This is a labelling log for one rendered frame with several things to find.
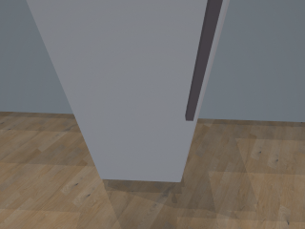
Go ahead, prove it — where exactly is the handle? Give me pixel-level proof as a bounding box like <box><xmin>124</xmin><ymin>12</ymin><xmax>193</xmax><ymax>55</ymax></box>
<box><xmin>185</xmin><ymin>0</ymin><xmax>223</xmax><ymax>121</ymax></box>

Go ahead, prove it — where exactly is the fridge door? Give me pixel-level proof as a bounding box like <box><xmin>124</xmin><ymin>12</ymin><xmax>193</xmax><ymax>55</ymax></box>
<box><xmin>26</xmin><ymin>0</ymin><xmax>227</xmax><ymax>182</ymax></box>

